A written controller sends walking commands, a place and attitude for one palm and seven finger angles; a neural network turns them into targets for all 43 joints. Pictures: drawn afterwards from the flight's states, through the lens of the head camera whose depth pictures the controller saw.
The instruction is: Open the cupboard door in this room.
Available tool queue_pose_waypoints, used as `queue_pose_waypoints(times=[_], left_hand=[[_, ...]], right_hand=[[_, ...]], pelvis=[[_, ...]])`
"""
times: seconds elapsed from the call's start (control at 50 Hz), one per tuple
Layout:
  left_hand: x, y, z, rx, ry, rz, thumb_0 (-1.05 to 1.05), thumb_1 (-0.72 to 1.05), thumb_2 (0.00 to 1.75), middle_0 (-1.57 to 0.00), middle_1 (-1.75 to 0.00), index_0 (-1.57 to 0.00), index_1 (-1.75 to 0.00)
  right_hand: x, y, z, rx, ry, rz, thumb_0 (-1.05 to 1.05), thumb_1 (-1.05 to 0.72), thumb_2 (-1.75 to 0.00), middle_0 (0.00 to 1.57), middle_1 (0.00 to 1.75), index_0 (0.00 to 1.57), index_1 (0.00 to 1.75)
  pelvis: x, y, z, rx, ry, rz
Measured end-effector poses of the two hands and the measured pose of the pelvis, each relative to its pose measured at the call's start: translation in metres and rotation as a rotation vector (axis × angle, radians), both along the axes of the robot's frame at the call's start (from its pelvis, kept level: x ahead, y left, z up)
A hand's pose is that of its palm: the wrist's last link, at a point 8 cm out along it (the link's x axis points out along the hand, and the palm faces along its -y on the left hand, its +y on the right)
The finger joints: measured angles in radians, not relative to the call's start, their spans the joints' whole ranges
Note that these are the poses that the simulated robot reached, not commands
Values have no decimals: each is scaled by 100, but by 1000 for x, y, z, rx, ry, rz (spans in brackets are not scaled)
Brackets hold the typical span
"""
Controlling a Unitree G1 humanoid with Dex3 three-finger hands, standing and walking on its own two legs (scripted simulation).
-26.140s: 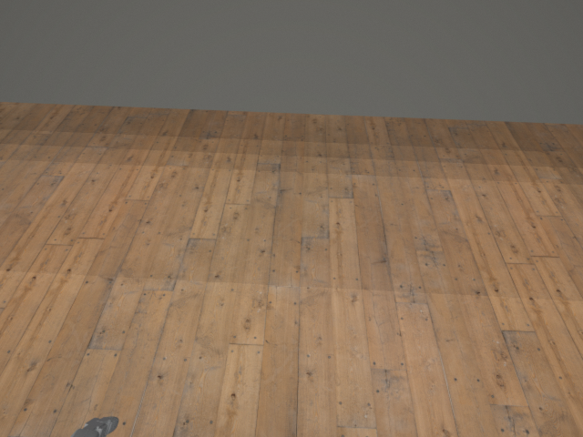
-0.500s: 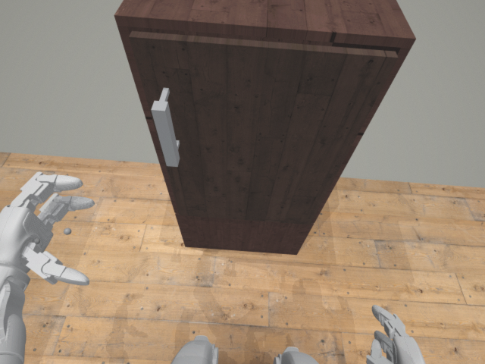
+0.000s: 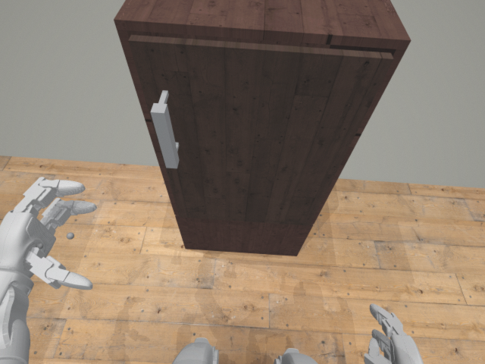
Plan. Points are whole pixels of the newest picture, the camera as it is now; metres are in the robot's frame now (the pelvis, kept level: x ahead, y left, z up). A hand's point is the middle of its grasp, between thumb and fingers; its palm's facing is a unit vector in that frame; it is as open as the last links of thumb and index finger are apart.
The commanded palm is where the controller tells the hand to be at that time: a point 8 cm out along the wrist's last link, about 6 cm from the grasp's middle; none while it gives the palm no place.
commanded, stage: move the hooked fingers beside the handle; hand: left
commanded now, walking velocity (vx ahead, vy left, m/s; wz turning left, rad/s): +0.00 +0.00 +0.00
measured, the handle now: (168, 131) +0.53 +0.18 +0.04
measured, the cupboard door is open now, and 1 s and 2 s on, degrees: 0 0 0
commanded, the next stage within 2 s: none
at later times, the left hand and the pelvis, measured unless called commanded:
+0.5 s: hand (90, 199) +0.35 +0.27 +0.05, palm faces +0.02 -1.00 -0.03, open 13.9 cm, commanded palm +0.33 +0.31 +0.06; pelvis +0.00 -0.01 +0.00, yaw -1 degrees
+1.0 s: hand (106, 174) +0.40 +0.26 +0.05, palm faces +0.00 -1.00 +0.00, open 13.9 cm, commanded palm +0.39 +0.30 +0.05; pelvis +0.00 +0.00 -0.01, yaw -2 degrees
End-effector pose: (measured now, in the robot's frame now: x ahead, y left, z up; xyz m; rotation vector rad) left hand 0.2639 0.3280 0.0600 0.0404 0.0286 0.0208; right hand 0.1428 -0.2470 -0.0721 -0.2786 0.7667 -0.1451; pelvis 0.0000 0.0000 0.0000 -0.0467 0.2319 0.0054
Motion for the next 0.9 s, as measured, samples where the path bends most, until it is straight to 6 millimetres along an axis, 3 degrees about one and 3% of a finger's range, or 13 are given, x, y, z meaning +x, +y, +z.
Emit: queue_pose_waypoints(times=[0.12,0.24,0.4,0.58,0.9], left_hand=[[3,-4,0,-1,-8,-1,-1,-50,30,-30,-120,-30,-120],[25,-9,-3,-12,-7,-6,-1,-50,30,-30,-120,-31,-120],[53,-9,-4,-12,7,-5,-1,-50,30,-30,-120,-31,-120],[72,-7,-6,-15,3,-8,-1,-50,30,-30,-120,-30,-120],[110,-14,-7,-35,-6,-24,-1,-50,30,-30,-120,-30,-120]], right_hand=[[2,-2,-1,-6,-5,9,1,-91,-90,20,30,21,30],[-3,-8,-5,-21,26,2,1,-91,-90,20,30,21,30],[-22,-18,-9,-27,87,-47,1,-91,-90,20,30,21,30],[-45,-27,-17,-38,180,-91,1,-91,-90,20,30,20,30],[-59,-18,-21,-28,240,-121,1,-91,-90,20,30,20,30]], pelvis=[[-1,-2,-1,0,-1,6],[-3,-5,-3,1,5,8],[-1,-8,-3,5,22,-8],[3,-7,-4,4,45,-14],[3,0,-7,-2,66,-25]])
